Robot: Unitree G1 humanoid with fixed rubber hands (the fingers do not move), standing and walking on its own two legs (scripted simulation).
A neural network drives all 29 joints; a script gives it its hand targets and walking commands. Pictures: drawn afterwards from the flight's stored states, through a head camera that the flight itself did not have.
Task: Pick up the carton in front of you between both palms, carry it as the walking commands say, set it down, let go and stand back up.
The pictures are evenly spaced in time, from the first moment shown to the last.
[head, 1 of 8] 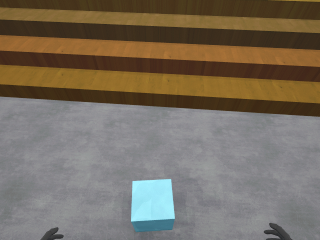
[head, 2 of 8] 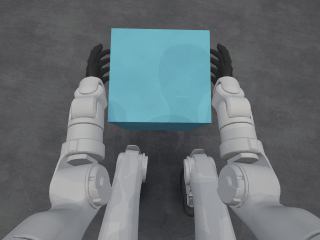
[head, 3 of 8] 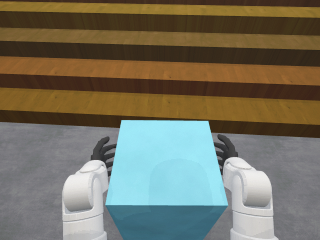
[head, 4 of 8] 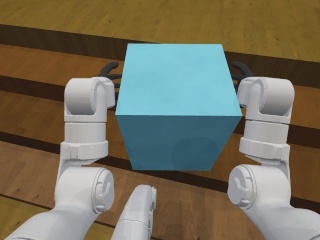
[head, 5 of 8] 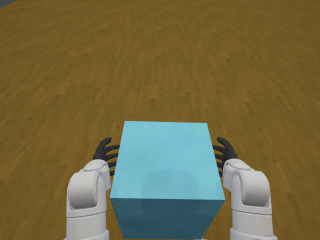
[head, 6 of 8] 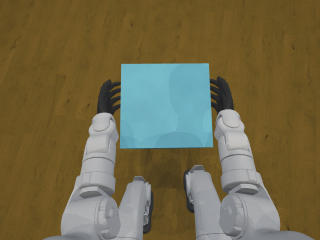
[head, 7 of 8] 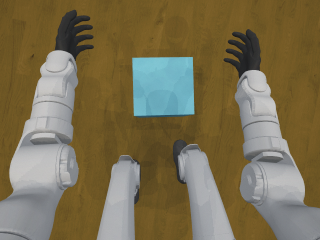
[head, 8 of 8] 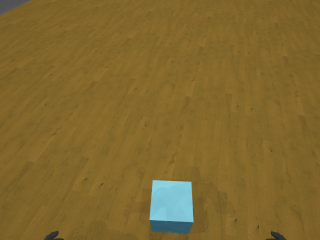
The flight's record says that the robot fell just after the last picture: no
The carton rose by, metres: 2.01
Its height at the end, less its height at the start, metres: +1.25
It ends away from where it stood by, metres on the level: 4.51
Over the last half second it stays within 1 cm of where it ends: yes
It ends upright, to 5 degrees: yes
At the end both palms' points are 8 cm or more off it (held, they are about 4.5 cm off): yes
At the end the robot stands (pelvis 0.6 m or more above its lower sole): yes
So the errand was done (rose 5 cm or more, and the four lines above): yes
